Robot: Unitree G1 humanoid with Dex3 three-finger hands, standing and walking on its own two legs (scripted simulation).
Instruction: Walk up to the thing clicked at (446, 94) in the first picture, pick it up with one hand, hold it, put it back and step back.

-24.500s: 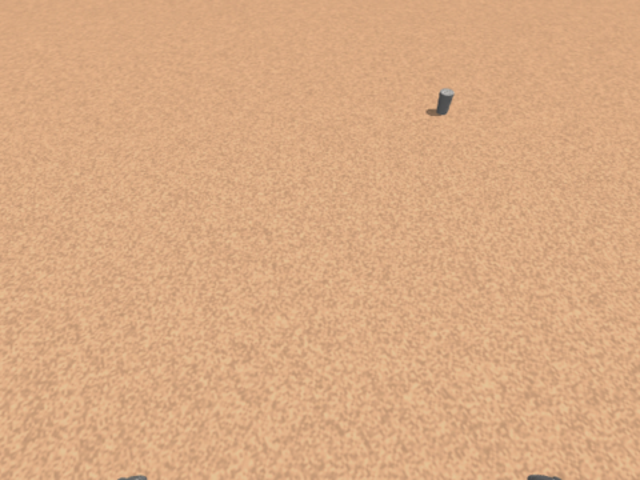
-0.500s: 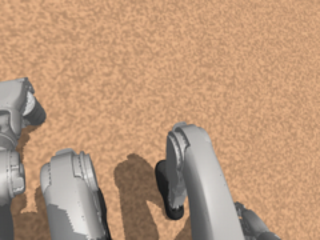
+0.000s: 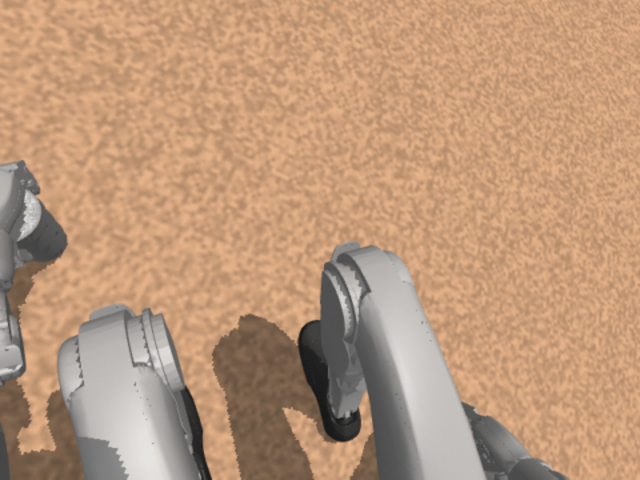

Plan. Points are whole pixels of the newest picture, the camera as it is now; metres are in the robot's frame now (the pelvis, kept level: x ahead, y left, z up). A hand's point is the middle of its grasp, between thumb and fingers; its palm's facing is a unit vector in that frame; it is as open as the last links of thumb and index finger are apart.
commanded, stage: open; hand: left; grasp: from above
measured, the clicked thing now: (26, 229) +0.45 +0.29 -0.24
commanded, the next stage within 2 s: withdraw in 0.70 s
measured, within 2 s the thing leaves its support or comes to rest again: neither
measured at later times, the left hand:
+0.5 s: hand (10, 230) +0.44 +0.29 -0.20, palm faces -0.43 -0.12 -0.90, open 14.1 cm
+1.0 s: hand (3, 220) +0.45 +0.29 -0.19, palm faces -0.38 -0.11 -0.92, open 14.1 cm
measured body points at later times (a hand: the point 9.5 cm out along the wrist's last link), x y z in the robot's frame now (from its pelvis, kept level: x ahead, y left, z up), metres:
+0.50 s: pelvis +0.00 +0.00 +0.00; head +0.25 +0.09 +0.37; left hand +0.46 +0.29 -0.15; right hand +0.04 -0.26 -0.08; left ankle +0.07 +0.12 -0.27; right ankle +0.11 -0.12 -0.27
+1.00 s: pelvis +0.01 +0.00 +0.00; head +0.25 +0.08 +0.37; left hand +0.47 +0.29 -0.14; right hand +0.05 -0.27 -0.09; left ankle +0.07 +0.12 -0.27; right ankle +0.11 -0.12 -0.27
